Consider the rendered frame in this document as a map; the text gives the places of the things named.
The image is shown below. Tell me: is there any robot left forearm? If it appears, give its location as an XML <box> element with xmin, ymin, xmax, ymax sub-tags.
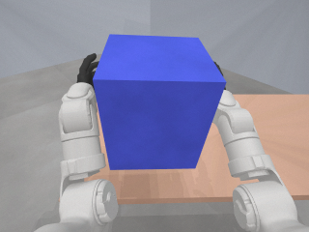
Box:
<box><xmin>58</xmin><ymin>82</ymin><xmax>106</xmax><ymax>218</ymax></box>

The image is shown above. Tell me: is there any robot left hand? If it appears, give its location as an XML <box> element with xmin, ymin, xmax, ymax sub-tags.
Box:
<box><xmin>76</xmin><ymin>53</ymin><xmax>99</xmax><ymax>91</ymax></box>

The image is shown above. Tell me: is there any right robot upper arm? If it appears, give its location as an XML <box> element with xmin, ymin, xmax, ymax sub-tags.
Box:
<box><xmin>232</xmin><ymin>180</ymin><xmax>309</xmax><ymax>232</ymax></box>

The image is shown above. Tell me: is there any table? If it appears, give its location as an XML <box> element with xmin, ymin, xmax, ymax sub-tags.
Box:
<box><xmin>58</xmin><ymin>94</ymin><xmax>309</xmax><ymax>205</ymax></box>

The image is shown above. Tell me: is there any left robot upper arm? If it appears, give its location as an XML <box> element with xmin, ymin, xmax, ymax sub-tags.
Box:
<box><xmin>34</xmin><ymin>179</ymin><xmax>119</xmax><ymax>232</ymax></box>

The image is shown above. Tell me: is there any robot right forearm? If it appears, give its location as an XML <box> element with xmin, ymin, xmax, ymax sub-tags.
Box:
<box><xmin>212</xmin><ymin>90</ymin><xmax>297</xmax><ymax>217</ymax></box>

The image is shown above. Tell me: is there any carton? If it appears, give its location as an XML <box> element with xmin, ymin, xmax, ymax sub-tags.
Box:
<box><xmin>93</xmin><ymin>34</ymin><xmax>227</xmax><ymax>170</ymax></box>

